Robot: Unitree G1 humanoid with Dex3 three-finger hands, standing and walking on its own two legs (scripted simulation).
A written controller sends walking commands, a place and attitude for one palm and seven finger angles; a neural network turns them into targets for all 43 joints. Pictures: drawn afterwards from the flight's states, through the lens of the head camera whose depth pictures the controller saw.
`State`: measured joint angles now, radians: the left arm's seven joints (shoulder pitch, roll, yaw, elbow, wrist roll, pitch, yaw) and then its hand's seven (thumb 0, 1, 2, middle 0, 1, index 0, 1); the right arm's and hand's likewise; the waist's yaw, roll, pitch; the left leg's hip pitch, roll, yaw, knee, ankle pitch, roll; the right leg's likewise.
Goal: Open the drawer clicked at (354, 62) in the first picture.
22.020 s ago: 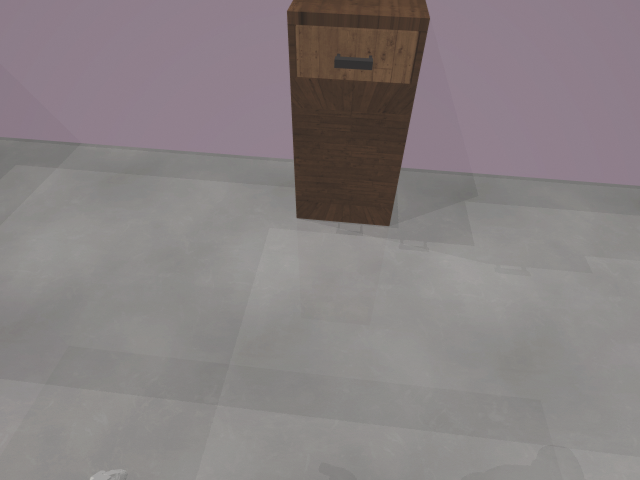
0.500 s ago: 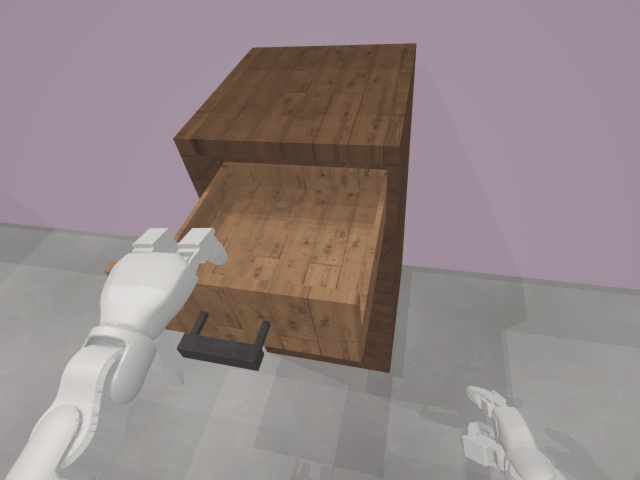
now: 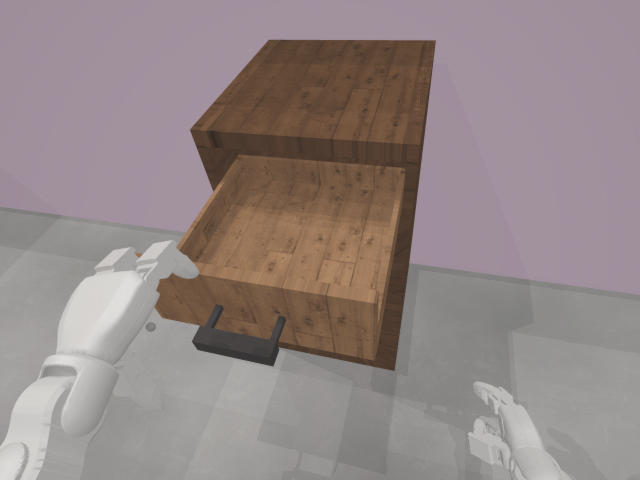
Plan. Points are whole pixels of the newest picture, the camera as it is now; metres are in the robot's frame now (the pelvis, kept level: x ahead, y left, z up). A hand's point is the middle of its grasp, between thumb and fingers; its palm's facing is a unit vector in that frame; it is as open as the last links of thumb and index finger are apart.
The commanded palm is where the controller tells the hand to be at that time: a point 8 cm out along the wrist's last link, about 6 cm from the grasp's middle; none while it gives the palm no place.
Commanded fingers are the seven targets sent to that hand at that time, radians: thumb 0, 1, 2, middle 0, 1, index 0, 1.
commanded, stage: draw the hand back to the body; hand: left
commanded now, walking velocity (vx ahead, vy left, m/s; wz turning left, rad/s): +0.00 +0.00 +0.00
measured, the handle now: (242, 331) +0.31 +0.18 -0.02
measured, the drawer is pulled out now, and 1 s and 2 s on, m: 0.30 0.30 0.30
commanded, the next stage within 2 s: step back with the hand held close in 0.96 s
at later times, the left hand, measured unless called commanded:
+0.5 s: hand (127, 319) +0.22 +0.22 +0.16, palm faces +0.35 -0.85 -0.39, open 11.0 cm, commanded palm +0.16 +0.27 +0.18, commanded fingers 0.00 0.48 0.72 -0.23 -0.57 -0.23 -0.57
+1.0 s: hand (117, 340) +0.19 +0.22 +0.16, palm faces +0.41 -0.81 -0.41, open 7.6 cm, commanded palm +0.14 +0.26 +0.18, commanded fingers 0.00 0.90 0.90 -0.20 -0.30 -0.20 -0.30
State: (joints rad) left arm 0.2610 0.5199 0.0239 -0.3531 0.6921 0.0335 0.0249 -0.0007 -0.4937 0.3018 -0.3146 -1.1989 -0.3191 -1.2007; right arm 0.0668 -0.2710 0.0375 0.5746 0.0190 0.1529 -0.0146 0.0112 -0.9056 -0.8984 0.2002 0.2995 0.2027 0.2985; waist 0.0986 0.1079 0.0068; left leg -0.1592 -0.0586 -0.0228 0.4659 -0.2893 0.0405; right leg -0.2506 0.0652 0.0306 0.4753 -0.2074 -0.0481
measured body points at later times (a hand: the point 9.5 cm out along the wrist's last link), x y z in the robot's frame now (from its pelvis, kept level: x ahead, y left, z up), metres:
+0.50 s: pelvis +0.03 +0.00 +0.00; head +0.03 -0.02 +0.45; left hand +0.19 +0.26 +0.19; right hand +0.22 -0.21 -0.08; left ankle -0.03 +0.09 -0.74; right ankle +0.03 -0.09 -0.74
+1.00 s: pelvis +0.02 -0.02 +0.00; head +0.01 -0.05 +0.45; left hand +0.17 +0.26 +0.19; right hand +0.23 -0.23 -0.08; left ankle -0.03 +0.09 -0.74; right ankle +0.03 -0.09 -0.74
